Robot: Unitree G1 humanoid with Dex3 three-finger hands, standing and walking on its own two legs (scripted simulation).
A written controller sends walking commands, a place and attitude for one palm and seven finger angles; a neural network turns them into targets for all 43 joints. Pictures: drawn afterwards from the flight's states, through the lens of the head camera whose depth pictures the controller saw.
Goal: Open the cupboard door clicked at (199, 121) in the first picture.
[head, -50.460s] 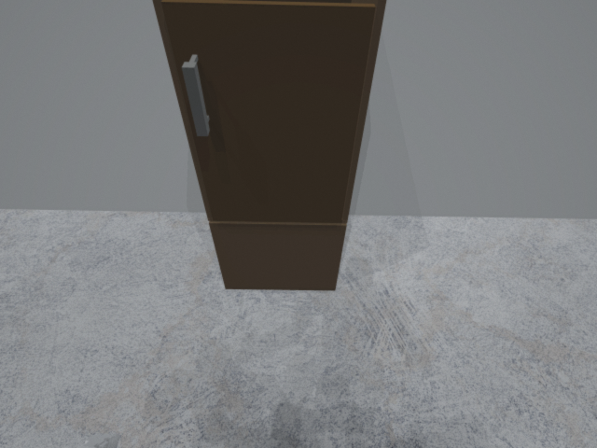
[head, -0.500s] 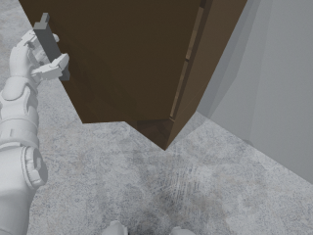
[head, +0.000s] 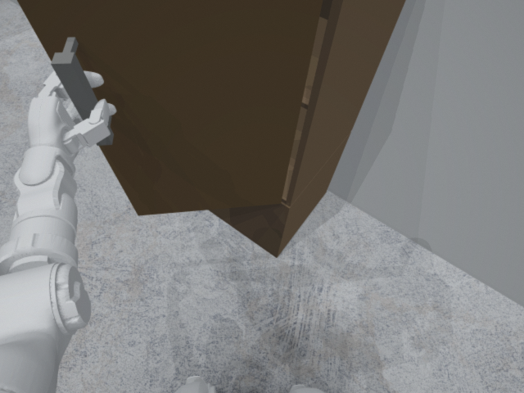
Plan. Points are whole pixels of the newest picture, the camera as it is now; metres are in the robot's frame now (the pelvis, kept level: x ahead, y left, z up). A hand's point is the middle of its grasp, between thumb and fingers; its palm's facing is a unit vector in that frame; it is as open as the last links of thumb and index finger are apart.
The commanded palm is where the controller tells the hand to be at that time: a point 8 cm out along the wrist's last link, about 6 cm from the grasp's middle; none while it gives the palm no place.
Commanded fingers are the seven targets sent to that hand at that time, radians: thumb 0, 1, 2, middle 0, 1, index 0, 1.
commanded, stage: pull the door open along its arc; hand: left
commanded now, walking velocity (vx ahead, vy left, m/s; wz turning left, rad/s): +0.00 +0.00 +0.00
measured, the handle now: (89, 95) +0.55 +0.23 +0.12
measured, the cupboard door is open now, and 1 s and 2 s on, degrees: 44 86 87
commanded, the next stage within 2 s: open thumb and fingers to let go in 0.84 s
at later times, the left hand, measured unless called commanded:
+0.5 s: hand (141, 204) +0.35 +0.13 +0.12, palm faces +0.35 -0.93 +0.06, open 6.4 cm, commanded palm +0.29 +0.20 +0.12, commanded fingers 0.00 0.90 0.90 -0.40 -1.35 -0.40 -1.35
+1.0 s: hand (200, 247) +0.29 +0.06 +0.12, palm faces +0.42 -0.91 +0.00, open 6.4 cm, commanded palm +0.24 +0.10 +0.12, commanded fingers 0.00 0.62 0.78 -0.38 -1.32 -0.38 -1.32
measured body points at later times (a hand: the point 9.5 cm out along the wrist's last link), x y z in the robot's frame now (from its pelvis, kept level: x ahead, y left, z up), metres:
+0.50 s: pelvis +0.01 -0.02 +0.02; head +0.01 -0.03 +0.47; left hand +0.32 +0.18 +0.12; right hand +0.20 -0.23 -0.07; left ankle +0.02 +0.11 -0.70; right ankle -0.04 -0.11 -0.70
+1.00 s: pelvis +0.00 -0.04 +0.02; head -0.01 -0.07 +0.47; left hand +0.26 +0.10 +0.12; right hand +0.17 -0.26 -0.09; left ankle +0.02 +0.11 -0.70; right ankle -0.04 -0.11 -0.70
